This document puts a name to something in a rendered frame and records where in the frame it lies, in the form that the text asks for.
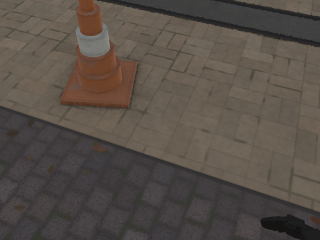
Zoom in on robot right hand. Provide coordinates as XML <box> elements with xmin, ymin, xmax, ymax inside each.
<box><xmin>260</xmin><ymin>214</ymin><xmax>320</xmax><ymax>240</ymax></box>

